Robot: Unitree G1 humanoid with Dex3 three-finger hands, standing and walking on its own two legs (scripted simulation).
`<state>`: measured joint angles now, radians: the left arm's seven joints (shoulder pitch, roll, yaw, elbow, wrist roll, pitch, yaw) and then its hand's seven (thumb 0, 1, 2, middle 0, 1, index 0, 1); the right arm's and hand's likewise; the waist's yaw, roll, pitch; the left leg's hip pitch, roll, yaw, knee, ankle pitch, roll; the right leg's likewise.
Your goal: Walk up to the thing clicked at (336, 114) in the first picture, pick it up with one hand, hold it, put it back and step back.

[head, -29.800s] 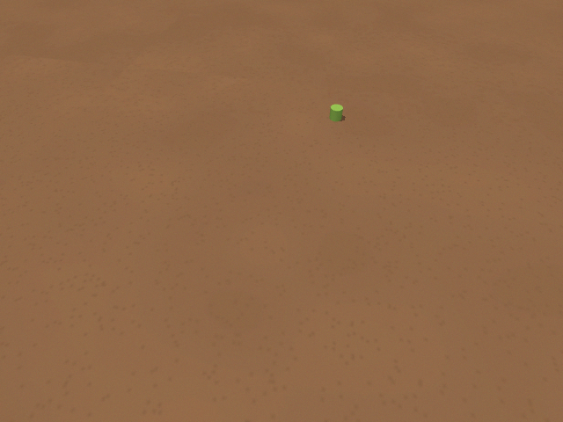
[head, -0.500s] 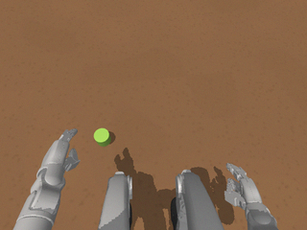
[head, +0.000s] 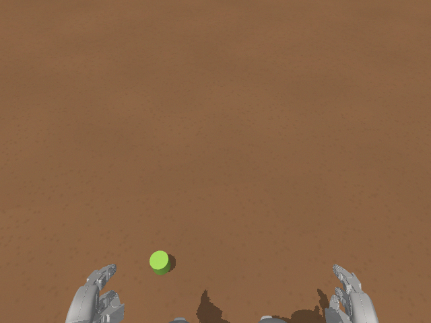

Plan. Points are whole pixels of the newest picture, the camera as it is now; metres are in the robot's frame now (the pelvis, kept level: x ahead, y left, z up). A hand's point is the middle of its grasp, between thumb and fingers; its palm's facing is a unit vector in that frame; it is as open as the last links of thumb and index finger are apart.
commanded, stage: home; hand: left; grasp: from above
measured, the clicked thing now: (160, 262) +0.46 +0.23 -0.67
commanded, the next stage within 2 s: none
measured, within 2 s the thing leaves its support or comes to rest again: neither
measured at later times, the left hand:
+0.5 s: hand (118, 318) +0.16 +0.18 -0.04, palm faces +0.06 -0.98 -0.20, open 7.4 cm
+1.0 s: hand (119, 321) +0.16 +0.18 -0.04, palm faces +0.05 -0.98 -0.20, open 7.4 cm
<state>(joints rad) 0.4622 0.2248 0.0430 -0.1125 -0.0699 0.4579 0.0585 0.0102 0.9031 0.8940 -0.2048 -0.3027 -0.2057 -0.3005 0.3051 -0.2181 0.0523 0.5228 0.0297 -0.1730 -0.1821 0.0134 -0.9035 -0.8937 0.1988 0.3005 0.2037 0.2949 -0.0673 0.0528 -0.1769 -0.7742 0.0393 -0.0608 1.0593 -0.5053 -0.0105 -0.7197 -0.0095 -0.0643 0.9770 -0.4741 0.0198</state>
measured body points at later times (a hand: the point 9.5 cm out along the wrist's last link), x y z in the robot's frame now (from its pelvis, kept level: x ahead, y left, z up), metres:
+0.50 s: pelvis +0.00 +0.00 +0.01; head +0.02 +0.01 +0.46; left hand +0.16 +0.23 -0.02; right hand +0.17 -0.24 -0.05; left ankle +0.01 +0.12 -0.67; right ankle +0.00 -0.14 -0.67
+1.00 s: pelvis +0.00 +0.00 +0.01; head +0.01 +0.00 +0.46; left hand +0.16 +0.23 -0.02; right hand +0.16 -0.25 -0.05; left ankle +0.01 +0.12 -0.67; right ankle +0.00 -0.14 -0.67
